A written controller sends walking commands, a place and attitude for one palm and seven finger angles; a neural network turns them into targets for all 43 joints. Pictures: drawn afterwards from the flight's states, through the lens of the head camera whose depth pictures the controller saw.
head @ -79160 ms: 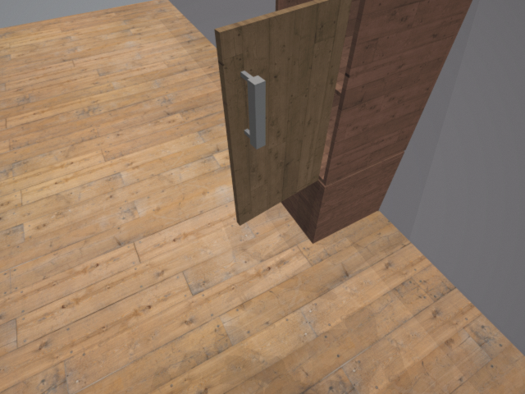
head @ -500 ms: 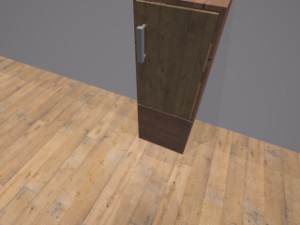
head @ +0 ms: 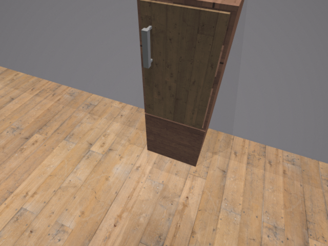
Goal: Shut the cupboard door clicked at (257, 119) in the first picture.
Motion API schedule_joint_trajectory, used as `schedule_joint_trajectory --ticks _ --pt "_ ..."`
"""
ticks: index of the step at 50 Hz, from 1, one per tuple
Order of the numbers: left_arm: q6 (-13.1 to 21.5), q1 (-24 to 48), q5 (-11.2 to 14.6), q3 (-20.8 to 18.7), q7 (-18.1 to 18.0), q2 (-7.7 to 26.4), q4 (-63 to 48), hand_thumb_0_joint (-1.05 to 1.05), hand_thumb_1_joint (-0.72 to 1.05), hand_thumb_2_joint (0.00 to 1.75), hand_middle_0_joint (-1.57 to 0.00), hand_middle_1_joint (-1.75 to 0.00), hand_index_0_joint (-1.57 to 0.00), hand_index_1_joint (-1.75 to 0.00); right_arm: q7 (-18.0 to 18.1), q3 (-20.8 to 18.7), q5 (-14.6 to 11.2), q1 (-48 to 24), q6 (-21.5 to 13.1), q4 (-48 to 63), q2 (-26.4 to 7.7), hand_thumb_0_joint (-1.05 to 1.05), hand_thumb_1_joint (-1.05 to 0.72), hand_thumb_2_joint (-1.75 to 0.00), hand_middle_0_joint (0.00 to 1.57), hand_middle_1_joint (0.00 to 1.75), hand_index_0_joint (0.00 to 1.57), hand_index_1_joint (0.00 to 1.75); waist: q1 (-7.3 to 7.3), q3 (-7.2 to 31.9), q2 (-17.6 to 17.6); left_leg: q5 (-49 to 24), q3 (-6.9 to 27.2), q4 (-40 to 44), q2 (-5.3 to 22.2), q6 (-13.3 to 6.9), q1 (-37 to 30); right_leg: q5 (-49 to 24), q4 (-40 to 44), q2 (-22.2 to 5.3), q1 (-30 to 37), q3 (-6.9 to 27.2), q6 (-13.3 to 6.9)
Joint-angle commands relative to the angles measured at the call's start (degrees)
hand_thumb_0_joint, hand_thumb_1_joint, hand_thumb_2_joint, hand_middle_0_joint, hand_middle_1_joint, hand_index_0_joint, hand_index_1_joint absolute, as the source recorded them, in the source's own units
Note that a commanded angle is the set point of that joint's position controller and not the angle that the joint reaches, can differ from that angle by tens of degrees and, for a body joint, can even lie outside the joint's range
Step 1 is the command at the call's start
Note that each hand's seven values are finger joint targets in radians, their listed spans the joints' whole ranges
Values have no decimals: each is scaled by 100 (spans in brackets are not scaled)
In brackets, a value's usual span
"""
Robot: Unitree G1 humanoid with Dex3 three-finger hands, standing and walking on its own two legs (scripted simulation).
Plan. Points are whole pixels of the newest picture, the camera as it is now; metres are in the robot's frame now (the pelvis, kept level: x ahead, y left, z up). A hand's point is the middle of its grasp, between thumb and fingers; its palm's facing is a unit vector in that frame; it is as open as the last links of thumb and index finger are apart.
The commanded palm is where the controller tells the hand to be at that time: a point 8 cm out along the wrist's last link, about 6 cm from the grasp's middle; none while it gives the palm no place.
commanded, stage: look to check the result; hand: left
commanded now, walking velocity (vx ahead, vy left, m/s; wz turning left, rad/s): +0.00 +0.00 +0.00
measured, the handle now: (148, 47) +0.85 +0.11 +0.08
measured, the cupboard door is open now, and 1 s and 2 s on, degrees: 0 0 0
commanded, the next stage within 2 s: stand and wait in 0.36 s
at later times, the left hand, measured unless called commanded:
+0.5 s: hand out of the picture -0.03 +0.15 -0.18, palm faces +0.05 -0.99 -0.14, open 7.4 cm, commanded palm none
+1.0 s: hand out of the picture -0.02 +0.16 -0.18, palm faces +0.04 -0.98 -0.17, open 7.4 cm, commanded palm none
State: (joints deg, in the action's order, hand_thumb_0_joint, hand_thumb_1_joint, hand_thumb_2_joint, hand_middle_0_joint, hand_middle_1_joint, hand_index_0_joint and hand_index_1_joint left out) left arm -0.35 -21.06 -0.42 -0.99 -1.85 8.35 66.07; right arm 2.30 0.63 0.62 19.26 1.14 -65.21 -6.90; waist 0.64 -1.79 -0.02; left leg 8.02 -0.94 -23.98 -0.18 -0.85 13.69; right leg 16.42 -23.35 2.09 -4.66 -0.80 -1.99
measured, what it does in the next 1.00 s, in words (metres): stands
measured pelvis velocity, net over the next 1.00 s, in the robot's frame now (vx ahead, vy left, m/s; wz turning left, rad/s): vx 0.02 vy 0.00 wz -0.01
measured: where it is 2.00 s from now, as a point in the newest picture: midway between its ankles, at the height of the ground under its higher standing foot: outside the picture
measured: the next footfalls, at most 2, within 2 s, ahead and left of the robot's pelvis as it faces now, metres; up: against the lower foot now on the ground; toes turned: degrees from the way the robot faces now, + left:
none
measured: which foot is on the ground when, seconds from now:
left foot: down 0.00-1.00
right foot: down 0.00-1.00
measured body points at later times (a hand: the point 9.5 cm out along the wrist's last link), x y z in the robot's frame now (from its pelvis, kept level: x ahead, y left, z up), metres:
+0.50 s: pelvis +0.01 +0.00 +0.00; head +0.01 +0.01 +0.45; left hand -0.03 +0.20 -0.17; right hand +0.00 -0.22 -0.16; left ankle +0.06 +0.11 -0.74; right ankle -0.04 -0.10 -0.74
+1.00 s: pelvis +0.02 +0.00 +0.00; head +0.03 +0.00 +0.45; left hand -0.02 +0.21 -0.16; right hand +0.01 -0.22 -0.16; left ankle +0.06 +0.11 -0.74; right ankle -0.04 -0.10 -0.74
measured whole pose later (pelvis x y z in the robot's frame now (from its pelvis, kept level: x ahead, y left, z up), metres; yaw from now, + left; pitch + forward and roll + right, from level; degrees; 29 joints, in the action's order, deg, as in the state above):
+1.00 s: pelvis +0.02 +0.00 +0.00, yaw -1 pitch -2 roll +0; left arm 0.5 -20.2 -0.4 -0.5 -2.1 7.4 65.8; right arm 2.5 0.8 0.4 16.7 0.4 -65.4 -7.4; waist 0.2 -2.1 0.6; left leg 9.7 -1.6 -23.2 -0.1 -0.5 11.7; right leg 17.1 -21.1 2.1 -2.2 0.0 -2.2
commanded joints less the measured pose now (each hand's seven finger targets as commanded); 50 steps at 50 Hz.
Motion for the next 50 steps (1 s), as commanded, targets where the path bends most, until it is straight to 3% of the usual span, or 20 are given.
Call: schedule_joint_trajectory --ticks 1,25,50 --pt "66 -495 4 -24 -41 352 -39 0 90 90 -20 -30 -20 -30 27 -108 22 277 -79 142 -558 0 -90 -90 20 30 20 30 -11 -536 55 190 587 463 495 -112 -315 3 698 -655 -973 598 -102" --pt "122 -547 -8 -16 -67 301 -17 0 90 90 -20 -30 -20 -30 41 -102 17 147 -142 137 -573 0 -90 -90 20 30 20 30 -36 -460 -3 -434 520 358 518 -129 -463 -611 709 -684 -747 600 -58" --pt "128 -507 4 -9 -69 389 -22 0 90 90 -20 -30 -20 -30 44 -95 7 110 -134 91 -639 0 -90 -90 20 30 20 30 -35 -460 66 -530 484 355 531 -121 -574 -771 759 -694 -638 608 -53"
